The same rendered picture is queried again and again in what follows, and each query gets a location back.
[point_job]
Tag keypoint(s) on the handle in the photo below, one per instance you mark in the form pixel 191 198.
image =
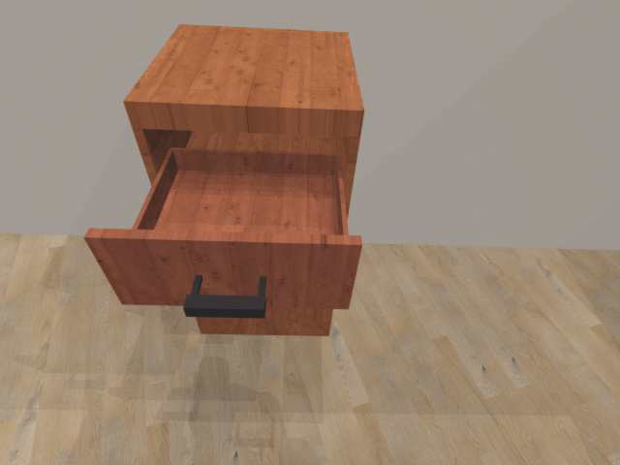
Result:
pixel 225 306

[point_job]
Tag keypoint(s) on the cabinet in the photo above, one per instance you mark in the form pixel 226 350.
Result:
pixel 243 88

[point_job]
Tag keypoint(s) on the drawer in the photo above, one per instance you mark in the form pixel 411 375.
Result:
pixel 232 216

